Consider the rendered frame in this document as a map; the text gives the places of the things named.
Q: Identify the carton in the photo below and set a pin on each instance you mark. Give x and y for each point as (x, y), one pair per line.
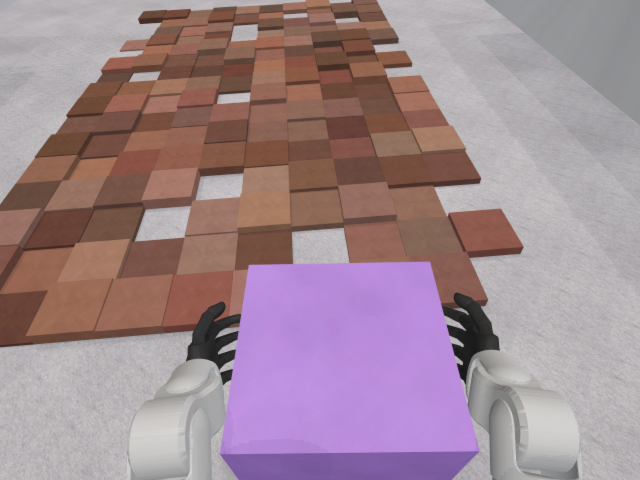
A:
(345, 371)

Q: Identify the left robot forearm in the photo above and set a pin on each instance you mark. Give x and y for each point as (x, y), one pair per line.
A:
(170, 436)

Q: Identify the left robot hand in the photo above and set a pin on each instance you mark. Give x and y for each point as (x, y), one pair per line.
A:
(205, 345)

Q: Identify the right robot forearm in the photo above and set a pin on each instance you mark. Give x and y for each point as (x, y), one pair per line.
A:
(533, 433)

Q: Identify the right robot hand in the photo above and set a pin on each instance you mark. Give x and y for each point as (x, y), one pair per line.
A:
(479, 335)

